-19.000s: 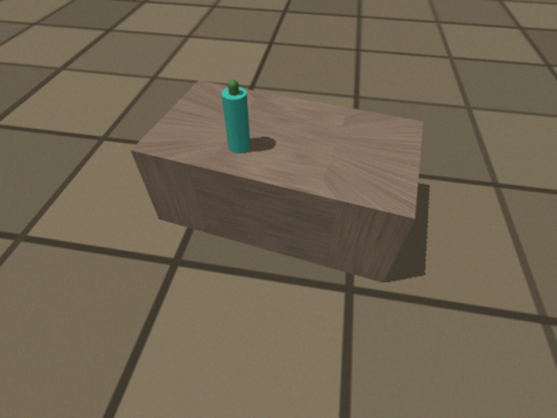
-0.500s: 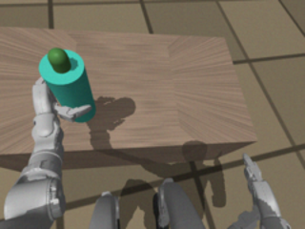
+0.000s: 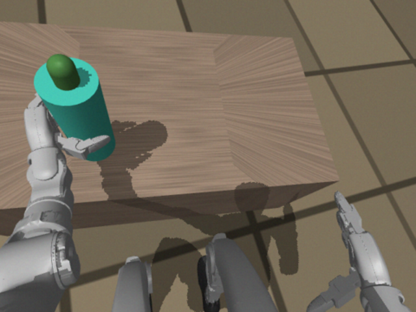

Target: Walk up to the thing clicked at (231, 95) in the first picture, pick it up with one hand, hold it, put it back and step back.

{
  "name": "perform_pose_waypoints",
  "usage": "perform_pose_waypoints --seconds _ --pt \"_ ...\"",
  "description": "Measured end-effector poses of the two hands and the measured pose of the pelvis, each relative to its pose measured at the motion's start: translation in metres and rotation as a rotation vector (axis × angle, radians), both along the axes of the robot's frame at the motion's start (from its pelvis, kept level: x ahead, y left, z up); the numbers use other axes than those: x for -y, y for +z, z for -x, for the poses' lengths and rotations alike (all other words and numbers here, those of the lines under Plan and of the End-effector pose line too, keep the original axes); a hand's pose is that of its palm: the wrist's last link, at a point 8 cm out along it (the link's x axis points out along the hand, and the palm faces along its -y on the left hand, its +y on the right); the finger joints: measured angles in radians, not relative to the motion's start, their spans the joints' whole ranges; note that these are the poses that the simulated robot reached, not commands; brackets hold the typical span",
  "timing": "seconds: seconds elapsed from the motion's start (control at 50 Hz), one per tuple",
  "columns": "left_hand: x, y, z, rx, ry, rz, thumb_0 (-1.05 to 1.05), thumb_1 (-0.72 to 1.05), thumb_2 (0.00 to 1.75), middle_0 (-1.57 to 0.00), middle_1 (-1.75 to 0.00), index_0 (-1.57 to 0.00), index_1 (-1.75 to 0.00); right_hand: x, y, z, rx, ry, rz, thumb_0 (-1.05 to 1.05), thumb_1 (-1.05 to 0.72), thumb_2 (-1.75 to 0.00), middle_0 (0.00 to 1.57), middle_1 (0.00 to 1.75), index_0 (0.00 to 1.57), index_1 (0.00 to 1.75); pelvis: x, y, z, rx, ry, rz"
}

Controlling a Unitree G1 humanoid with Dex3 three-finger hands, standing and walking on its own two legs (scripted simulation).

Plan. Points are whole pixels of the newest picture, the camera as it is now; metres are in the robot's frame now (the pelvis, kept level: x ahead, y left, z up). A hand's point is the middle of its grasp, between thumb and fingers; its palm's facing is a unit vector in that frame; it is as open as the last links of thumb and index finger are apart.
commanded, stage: lower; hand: left
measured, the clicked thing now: (81, 113) +0.49 +0.16 +0.00
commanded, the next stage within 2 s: loosen in 0.54 s
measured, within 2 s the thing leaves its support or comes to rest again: rests again in 1.32 s
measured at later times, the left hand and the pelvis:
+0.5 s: hand (85, 138) +0.49 +0.18 -0.11, palm faces +0.13 -0.99 -0.05, open 11.5 cm; pelvis -0.01 +0.01 -0.04, yaw -2 degrees
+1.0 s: hand (82, 122) +0.52 +0.18 -0.08, palm faces +0.16 -0.99 -0.02, open 12.6 cm; pelvis -0.02 +0.01 -0.05, yaw -1 degrees
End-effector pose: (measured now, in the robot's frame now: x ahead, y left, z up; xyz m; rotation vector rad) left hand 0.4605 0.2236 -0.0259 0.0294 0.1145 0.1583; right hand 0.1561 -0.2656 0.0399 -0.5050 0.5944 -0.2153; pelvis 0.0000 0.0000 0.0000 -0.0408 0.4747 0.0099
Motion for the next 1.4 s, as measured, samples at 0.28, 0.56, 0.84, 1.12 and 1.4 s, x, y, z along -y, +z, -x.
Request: perform_pose_waypoints --seconds 0.28,0.56,0.84,1.12,1.4 --pt "0.0 -0.055 -0.012 -0.04 -0.019 0.01 -0.01 -0.61 0.95 -0.62 -0.98 -0.7 -1.05 -0.006 -0.011 0.011 -0.013 0.008 0.057 -0.01 0.52 -0.06 0.06 0.05 0.06 0.05 -0.007 -0.027 0.011 -0.066 -0.013 0.012" --pt "-0.007 -0.073 -0.005 -0.03 -0.024 -0.011 -0.01 -0.61 0.95 -0.62 -0.99 -0.7 -1.05 -0.014 -0.011 0.006 0.041 0.018 0.095 -0.01 0.5 -0.06 0.06 0.05 0.06 0.05 -0.013 -0.044 0.013 -0.08 -0.013 0.028" --pt "-0.002 -0.076 -0.013 -0.008 0.0 0.016 -0.02 -0.59 0.85 -0.69 -0.92 -0.76 -0.96 -0.012 -0.014 0.011 0.029 0.017 0.098 -0.01 0.52 -0.05 0.06 0.05 0.06 0.05 -0.011 -0.05 0.016 -0.088 -0.013 0.021" --pt "-0.004 -0.046 -0.03 0.046 -0.004 -0.002 -0.01 -0.61 0.37 -0.6 -0.56 -0.61 -0.55 -0.011 -0.015 0.024 0.023 0.0 0.076 -0.01 0.52 -0.05 0.06 0.05 0.06 0.05 -0.008 -0.048 0.023 -0.083 -0.007 0.027" --pt "-0.007 -0.056 -0.024 0.05 -0.009 0.002 -0.01 -0.61 0.12 -0.3 -0.24 -0.31 -0.24 -0.014 -0.008 0.022 0.041 0.018 0.108 -0.01 0.52 -0.05 0.07 0.05 0.06 0.05 -0.01 -0.05 0.028 -0.086 -0.011 0.025"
